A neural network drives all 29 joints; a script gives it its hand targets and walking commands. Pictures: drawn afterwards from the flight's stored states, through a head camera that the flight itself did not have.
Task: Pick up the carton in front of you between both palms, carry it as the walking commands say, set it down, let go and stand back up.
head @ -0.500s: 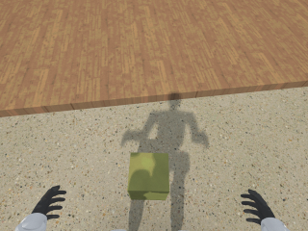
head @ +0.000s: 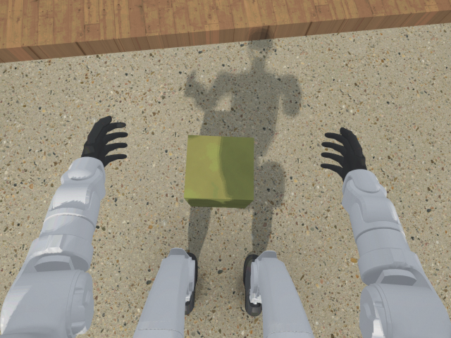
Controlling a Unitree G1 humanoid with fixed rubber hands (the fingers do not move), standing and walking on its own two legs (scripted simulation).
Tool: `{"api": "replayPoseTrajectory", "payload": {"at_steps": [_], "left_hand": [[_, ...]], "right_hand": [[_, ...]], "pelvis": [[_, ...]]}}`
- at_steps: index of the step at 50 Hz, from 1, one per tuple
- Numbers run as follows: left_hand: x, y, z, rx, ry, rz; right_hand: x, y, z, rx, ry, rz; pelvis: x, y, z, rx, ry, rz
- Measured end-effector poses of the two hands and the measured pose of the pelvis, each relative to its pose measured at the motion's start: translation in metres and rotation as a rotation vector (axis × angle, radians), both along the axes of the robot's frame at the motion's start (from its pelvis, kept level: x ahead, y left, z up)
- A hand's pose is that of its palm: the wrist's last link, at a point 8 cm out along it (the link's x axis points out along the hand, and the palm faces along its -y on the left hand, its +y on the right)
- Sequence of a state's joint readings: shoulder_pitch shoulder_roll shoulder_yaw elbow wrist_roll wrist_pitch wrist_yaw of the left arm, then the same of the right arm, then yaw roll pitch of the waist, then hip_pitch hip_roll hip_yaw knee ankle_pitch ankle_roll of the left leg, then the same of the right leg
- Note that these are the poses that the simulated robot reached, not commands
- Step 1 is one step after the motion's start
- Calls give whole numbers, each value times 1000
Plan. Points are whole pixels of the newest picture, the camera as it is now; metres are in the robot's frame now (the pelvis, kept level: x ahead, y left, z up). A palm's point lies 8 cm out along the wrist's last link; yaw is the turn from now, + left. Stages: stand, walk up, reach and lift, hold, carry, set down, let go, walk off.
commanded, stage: reach and lift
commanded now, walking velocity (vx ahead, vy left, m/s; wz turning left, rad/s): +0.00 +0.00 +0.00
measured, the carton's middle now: (219, 175) +0.48 +0.02 -0.55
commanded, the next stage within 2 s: none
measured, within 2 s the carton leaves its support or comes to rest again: neither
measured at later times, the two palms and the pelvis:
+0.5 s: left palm (137, 131) +0.50 +0.21 -0.19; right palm (306, 138) +0.50 -0.18 -0.19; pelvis +0.00 +0.00 -0.06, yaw +0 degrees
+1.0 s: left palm (158, 163) +0.48 +0.20 -0.42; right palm (281, 167) +0.48 -0.17 -0.42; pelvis -0.05 +0.00 -0.27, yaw +0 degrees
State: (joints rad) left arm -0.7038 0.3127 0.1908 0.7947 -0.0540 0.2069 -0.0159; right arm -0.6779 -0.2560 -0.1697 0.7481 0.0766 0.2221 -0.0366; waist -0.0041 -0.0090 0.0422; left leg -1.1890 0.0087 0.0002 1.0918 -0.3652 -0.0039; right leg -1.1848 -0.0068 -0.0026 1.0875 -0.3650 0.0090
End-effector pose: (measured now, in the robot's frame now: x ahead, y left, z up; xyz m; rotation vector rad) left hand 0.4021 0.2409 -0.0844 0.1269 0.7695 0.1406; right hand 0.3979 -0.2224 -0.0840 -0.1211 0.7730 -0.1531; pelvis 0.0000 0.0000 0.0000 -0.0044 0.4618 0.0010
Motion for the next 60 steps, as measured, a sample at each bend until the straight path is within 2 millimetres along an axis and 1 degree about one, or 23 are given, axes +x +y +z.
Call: {"api": "replayPoseTrajectory", "payload": {"at_steps": [4,8,12,16,20,23,26,30,34,37,40,45,48,52,57,60], "left_hand": [[30,-9,-9,-26,-41,5],[60,-18,-15,-52,-80,6],[86,-27,-25,-68,-110,1],[101,-32,-40,-71,-122,-2],[103,-34,-62,-72,-119,1],[100,-35,-86,-73,-103,11],[95,-35,-118,-71,-85,23],[88,-35,-168,-66,-69,33],[81,-31,-218,-56,-74,41],[78,-27,-249,-52,-87,44],[77,-27,-274,-56,-99,42],[79,-31,-304,-61,-99,46],[81,-35,-322,-64,-82,47],[81,-41,-347,-69,-51,43],[80,-44,-383,-68,-21,38],[82,-43,-401,-64,-27,37]], "right_hand": [[31,14,-9,23,-42,2],[62,29,-17,46,-77,2],[88,41,-27,62,-109,2],[103,46,-43,68,-127,-2],[105,46,-65,66,-123,-2],[103,46,-88,66,-109,-3],[99,46,-118,64,-93,-8],[92,44,-168,57,-75,-15],[87,42,-219,50,-75,-7],[84,42,-251,51,-87,-1],[83,42,-276,54,-98,1],[85,44,-306,60,-98,-8],[86,46,-323,64,-81,-11],[87,49,-348,68,-54,-11],[85,51,-383,69,-23,-9],[86,51,-402,68,-24,-8]], "pelvis": [[-18,1,-14,0,62,-2],[-29,1,-27,-1,122,0],[-33,2,-37,-3,184,1],[-28,3,-39,-2,248,1],[-17,3,-43,-1,314,1],[-7,4,-53,-2,364,0],[0,4,-71,-4,411,-2],[3,3,-104,-7,463,-2],[-3,1,-143,-8,478,0],[-11,0,-172,-6,461,0],[-21,-1,-200,-5,425,0],[-38,-3,-238,-5,347,-1],[-46,-3,-255,-5,304,-1],[-53,-3,-273,-6,263,-1],[-56,-2,-291,-6,228,-3],[-55,-2,-300,-7,211,-3]]}}
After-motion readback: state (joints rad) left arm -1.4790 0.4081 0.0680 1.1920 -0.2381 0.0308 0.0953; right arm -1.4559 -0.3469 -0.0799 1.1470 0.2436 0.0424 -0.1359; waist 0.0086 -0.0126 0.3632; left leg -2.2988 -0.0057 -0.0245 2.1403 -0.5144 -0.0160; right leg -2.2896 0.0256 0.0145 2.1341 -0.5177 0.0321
